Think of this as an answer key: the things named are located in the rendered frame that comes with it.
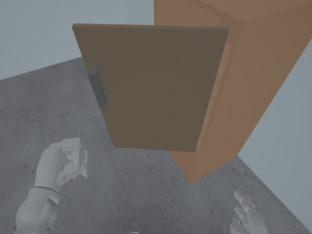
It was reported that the handle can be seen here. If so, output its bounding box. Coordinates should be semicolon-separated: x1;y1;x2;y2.
87;61;108;107

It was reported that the robot right hand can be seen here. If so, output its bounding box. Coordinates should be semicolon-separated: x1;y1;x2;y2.
230;190;269;234

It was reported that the robot left forearm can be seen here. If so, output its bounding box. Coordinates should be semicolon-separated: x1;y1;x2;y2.
15;186;60;234

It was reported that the robot left hand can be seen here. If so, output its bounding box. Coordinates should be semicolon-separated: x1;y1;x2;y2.
34;137;90;192

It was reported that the cupboard door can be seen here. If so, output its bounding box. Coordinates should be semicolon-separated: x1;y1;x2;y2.
71;23;229;153

